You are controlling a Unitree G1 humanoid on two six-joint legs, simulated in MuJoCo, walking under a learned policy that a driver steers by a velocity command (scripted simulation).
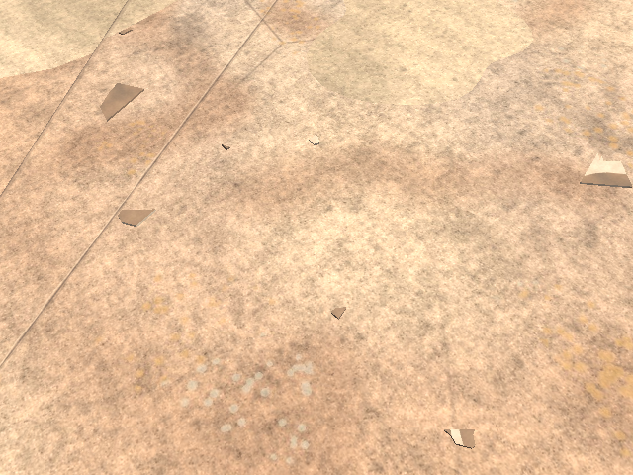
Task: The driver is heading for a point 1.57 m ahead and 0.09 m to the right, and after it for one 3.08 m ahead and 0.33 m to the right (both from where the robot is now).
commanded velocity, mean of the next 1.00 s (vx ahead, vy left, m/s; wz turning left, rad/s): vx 0.02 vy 0.00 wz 0.28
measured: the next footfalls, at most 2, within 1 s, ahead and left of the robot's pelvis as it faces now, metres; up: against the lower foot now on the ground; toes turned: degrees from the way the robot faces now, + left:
left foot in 0.12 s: +0.02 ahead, +0.11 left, +0.00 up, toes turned +6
right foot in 0.64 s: +0.06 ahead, -0.07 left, +0.00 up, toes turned +16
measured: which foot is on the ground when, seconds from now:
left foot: up 0.00-0.10, down 0.12-0.94, up 0.96-1.00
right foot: down 0.00-0.12, up 0.14-0.62, down 0.64-1.00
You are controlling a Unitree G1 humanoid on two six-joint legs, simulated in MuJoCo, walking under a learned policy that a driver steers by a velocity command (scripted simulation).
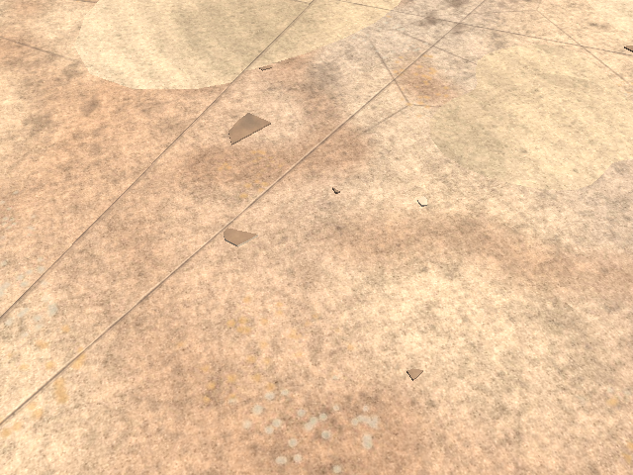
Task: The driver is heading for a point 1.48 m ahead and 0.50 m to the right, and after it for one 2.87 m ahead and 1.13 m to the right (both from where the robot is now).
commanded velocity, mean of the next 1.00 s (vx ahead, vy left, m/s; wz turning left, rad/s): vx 0.43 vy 0.00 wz -0.04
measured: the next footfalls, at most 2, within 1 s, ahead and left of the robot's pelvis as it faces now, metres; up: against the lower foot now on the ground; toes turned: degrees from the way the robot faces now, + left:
left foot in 0.20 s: +0.11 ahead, +0.13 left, +0.00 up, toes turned +1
right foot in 0.68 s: +0.45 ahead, -0.04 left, +0.00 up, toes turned -4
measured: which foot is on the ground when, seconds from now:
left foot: up 0.00-0.18, down 0.20-0.70, up 0.72-1.00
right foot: down 0.00-0.20, up 0.22-0.66, down 0.68-1.00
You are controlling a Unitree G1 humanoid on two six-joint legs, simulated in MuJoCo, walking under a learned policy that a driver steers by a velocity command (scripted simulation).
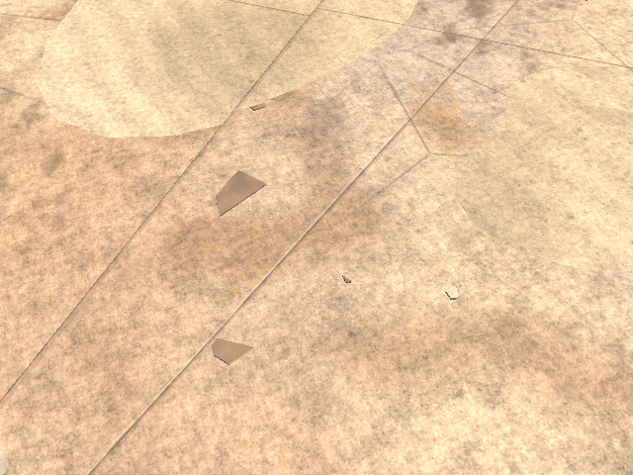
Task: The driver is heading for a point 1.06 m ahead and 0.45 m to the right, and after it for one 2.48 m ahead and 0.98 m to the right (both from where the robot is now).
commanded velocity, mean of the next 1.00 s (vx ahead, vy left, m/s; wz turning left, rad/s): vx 0.50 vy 0.00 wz -0.54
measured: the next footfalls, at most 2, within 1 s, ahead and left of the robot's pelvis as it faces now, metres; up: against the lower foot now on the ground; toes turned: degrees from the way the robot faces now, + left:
left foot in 0.22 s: +0.30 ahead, +0.12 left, +0.00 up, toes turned -7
right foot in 0.74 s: +0.49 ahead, -0.16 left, +0.00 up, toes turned -31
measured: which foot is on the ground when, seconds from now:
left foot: up 0.00-0.20, down 0.22-0.76, up 0.78-1.00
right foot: down 0.00-0.22, up 0.24-0.72, down 0.74-1.00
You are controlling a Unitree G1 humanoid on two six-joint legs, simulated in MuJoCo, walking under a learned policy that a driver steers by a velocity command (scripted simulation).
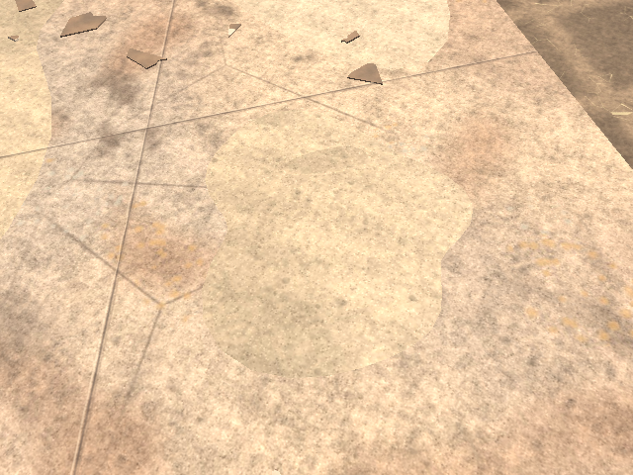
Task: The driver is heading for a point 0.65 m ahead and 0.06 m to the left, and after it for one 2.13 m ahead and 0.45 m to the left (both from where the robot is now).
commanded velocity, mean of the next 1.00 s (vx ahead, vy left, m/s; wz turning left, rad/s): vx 0.50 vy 0.00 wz -0.18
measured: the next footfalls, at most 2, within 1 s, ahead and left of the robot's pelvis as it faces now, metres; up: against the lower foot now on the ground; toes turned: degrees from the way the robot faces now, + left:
left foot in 0.30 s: +0.36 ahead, +0.11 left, +0.00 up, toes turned -11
right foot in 0.80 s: +0.55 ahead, -0.15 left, +0.00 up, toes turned -14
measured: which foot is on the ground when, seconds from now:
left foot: up 0.00-0.28, down 0.30-0.80, up 0.82-1.00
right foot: down 0.00-0.30, up 0.32-0.78, down 0.80-1.00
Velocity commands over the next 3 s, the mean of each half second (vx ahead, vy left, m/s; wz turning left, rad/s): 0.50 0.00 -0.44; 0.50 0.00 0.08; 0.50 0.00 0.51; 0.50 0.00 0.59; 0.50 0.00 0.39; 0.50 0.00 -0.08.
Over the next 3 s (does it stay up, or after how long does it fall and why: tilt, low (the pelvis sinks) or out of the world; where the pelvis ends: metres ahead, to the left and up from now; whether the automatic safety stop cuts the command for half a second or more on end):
stays up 1.49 0.30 -0.02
